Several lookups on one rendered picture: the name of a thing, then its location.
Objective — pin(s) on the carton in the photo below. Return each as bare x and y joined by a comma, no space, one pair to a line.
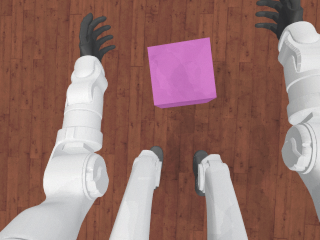
182,73

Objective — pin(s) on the robot left forearm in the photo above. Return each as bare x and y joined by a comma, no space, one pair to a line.
81,128

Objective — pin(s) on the robot left upper arm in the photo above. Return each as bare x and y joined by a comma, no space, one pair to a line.
72,183

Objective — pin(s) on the left robot hand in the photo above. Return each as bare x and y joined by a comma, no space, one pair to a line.
89,45

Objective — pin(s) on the left robot foot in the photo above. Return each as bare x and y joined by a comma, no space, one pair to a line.
159,152

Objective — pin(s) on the right robot hand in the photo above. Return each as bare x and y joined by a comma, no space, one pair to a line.
289,12

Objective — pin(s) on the robot right upper arm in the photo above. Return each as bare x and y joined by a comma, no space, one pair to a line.
301,153

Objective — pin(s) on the left robot shin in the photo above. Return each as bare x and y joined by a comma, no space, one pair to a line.
146,153

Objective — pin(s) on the robot right forearm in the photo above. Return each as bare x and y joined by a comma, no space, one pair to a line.
299,54

